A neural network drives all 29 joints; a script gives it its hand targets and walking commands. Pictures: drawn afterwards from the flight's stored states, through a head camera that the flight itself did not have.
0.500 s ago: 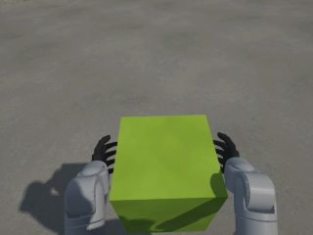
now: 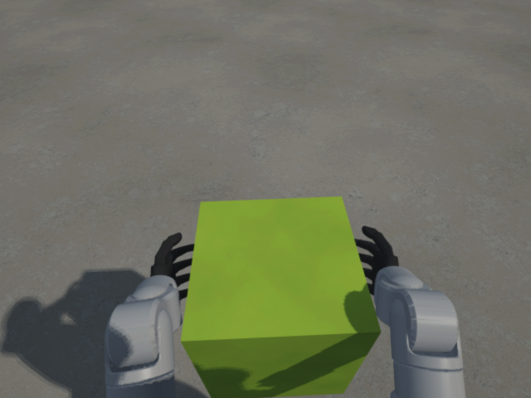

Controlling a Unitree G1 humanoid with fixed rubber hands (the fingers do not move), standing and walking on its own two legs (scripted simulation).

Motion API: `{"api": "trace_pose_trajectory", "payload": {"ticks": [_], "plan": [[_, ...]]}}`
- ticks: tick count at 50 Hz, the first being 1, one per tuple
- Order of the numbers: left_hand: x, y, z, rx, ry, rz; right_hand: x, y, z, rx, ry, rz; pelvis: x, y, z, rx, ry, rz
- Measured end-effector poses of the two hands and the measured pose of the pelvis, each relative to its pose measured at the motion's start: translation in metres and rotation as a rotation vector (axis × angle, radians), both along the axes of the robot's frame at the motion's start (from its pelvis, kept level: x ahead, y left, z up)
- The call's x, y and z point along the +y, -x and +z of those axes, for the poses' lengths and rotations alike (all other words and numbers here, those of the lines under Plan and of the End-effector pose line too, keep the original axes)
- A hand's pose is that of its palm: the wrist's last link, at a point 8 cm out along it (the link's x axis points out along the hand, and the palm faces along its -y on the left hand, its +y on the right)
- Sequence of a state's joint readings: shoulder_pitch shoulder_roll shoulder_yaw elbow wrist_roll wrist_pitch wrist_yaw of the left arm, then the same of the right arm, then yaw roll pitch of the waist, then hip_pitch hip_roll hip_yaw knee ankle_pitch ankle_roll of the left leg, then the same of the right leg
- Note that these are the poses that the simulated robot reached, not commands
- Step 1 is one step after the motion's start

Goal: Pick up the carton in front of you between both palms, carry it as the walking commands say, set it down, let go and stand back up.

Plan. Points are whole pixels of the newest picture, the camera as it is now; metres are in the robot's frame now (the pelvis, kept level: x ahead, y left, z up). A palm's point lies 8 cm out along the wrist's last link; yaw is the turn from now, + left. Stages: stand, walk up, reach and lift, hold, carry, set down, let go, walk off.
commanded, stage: carry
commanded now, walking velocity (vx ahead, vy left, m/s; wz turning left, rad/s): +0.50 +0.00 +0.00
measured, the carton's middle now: (275, 301) +0.27 +0.00 +0.01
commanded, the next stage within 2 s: none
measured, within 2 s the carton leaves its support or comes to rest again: neither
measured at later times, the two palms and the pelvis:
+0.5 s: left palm (203, 137) +0.59 +0.13 +0.10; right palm (346, 135) +0.60 -0.17 +0.09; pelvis +0.33 -0.03 +0.00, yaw +3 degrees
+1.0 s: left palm (203, 77) +0.93 +0.17 +0.07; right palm (307, 74) +0.93 -0.13 +0.08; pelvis +0.67 +0.02 +0.00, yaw +0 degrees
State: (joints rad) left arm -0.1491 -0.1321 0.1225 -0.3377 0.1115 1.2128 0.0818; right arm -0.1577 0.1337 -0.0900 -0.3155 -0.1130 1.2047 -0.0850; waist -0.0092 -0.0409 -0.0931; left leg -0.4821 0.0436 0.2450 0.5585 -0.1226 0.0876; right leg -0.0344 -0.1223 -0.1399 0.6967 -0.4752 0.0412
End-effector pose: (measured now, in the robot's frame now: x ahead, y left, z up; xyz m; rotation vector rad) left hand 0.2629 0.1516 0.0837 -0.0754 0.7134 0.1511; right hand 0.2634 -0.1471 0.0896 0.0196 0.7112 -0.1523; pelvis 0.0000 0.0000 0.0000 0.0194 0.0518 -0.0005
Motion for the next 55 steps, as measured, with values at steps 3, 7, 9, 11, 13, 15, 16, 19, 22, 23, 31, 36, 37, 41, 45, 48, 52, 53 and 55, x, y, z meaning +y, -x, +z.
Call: {"api": "trace_pose_trajectory", "payload": {"ticks": [3, 7, 9, 11, 13, 15, 16, 19, 22, 23, 31, 36, 37, 41, 45, 48, 52, 53, 55], "plan": [[0.005, -0.034, -0.008, 0.074, 0.001, -0.02, 0.005, -0.029, -0.008, 0.075, 0.003, -0.018, 0.009, -0.03, 0.012, 0.008, 0.02, -0.014], [0.007, -0.079, -0.002, 0.084, 0.0, -0.041, 0.008, -0.069, 0.0, 0.085, 0.008, -0.034, 0.015, -0.074, 0.027, 0.02, 0.041, -0.012], [0.009, -0.102, 0.004, 0.067, -0.001, -0.042, 0.009, -0.092, 0.007, 0.068, 0.011, -0.032, 0.015, -0.098, 0.032, 0.024, 0.049, -0.006], [0.009, -0.125, 0.011, 0.045, -0.003, -0.037, 0.01, -0.118, 0.014, 0.046, 0.011, -0.025, 0.014, -0.124, 0.034, 0.027, 0.053, -0.001], [0.01, -0.149, 0.017, 0.018, -0.006, -0.026, 0.01, -0.145, 0.02, 0.019, 0.009, -0.013, 0.012, -0.151, 0.035, 0.026, 0.053, 0.005], [0.009, -0.175, 0.024, -0.013, -0.009, -0.013, 0.009, -0.175, 0.026, -0.011, 0.005, -0.001, 0.008, -0.179, 0.033, 0.022, 0.049, 0.008], [0.008, -0.189, 0.027, -0.028, -0.011, -0.006, 0.008, -0.19, 0.028, -0.027, 0.002, 0.005, 0.005, -0.194, 0.031, 0.02, 0.045, 0.01], [0.001, -0.233, 0.032, -0.062, -0.02, 0.01, 0.001, -0.238, 0.029, -0.061, -0.01, 0.019, -0.004, -0.241, 0.023, 0.014, 0.033, 0.016], [-0.011, -0.282, 0.028, -0.083, -0.036, 0.024, -0.01, -0.291, 0.019, -0.082, -0.029, 0.03, -0.017, -0.291, 0.007, -0.001, 0.023, 0.033], [-0.015, -0.298, 0.025, -0.082, -0.047, 0.026, -0.014, -0.308, 0.014, -0.082, -0.041, 0.032, -0.021, -0.307, 0.002, -0.005, 0.033, 0.036], [-0.024, -0.388, 0.022, 0.041, -0.056, 0.063, -0.024, -0.408, 0.007, 0.041, -0.059, 0.062, -0.038, -0.395, 0.026, 0.013, -0.001, 0.057], [-0.023, -0.452, 0.041, -0.009, -0.058, 0.059, -0.023, -0.47, 0.024, -0.009, -0.061, 0.058, -0.035, -0.456, 0.035, 0.023, -0.014, 0.046], [-0.023, -0.466, 0.044, -0.019, -0.057, 0.054, -0.022, -0.482, 0.027, -0.019, -0.06, 0.054, -0.033, -0.469, 0.035, 0.023, -0.014, 0.044], [-0.016, -0.525, 0.045, -0.039, -0.052, 0.03, -0.016, -0.534, 0.03, -0.039, -0.052, 0.033, -0.022, -0.527, 0.031, 0.02, -0.007, 0.037], [-0.002, -0.587, 0.028, -0.027, -0.038, 0.01, -0.002, -0.592, 0.018, -0.027, -0.033, 0.018, -0.005, -0.592, 0.017, 0.011, 0.008, 0.026], [0.012, -0.639, 0.004, -0.017, -0.013, -0.002, 0.012, -0.64, 0.002, -0.016, -0.008, 0.007, 0.011, -0.642, -0.001, -0.005, 0.005, 0.009], [0.024, -0.688, -0.014, 0.078, 0.001, -0.017, 0.024, -0.685, -0.013, 0.079, 0.005, -0.009, 0.026, -0.687, 0.009, 0.004, 0.016, -0.011], [0.025, -0.699, -0.014, 0.091, 0.0, -0.023, 0.025, -0.695, -0.013, 0.092, 0.005, -0.014, 0.028, -0.697, 0.014, 0.007, 0.023, -0.013], [0.027, -0.722, -0.01, 0.097, 0.0, -0.034, 0.027, -0.715, -0.008, 0.098, 0.008, -0.023, 0.032, -0.719, 0.022, 0.014, 0.036, -0.013]]}}
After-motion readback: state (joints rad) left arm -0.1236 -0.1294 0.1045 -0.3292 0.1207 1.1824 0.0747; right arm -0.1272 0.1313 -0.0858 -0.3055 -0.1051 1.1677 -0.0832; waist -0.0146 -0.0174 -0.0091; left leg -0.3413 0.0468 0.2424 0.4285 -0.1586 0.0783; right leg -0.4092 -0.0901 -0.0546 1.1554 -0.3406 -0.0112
